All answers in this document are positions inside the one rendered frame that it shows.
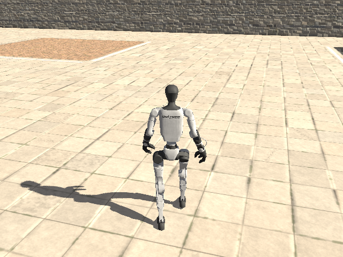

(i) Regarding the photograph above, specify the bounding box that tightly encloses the left robot hand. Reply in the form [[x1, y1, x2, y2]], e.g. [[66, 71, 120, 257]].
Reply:
[[143, 143, 155, 154]]

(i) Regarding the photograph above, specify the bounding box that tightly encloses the left robot forearm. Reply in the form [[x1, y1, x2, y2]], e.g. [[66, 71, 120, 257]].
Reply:
[[143, 129, 151, 146]]

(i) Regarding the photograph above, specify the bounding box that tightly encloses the left robot upper arm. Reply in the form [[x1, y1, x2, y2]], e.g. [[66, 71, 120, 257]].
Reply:
[[146, 108, 160, 137]]

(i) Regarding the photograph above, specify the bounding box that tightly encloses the robot head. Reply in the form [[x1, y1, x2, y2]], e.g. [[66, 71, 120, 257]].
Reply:
[[162, 85, 180, 110]]

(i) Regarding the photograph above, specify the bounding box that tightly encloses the right robot upper arm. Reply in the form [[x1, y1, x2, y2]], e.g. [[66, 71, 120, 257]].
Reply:
[[183, 108, 198, 138]]

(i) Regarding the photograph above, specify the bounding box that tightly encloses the right robot forearm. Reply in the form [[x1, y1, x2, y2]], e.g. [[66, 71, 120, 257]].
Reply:
[[193, 130, 205, 152]]

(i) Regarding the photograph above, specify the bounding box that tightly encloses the right robot hand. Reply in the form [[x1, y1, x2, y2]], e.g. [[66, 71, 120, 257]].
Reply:
[[195, 150, 207, 163]]

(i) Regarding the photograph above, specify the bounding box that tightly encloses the robot right shin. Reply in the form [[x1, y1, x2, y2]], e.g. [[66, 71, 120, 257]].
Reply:
[[180, 170, 187, 201]]

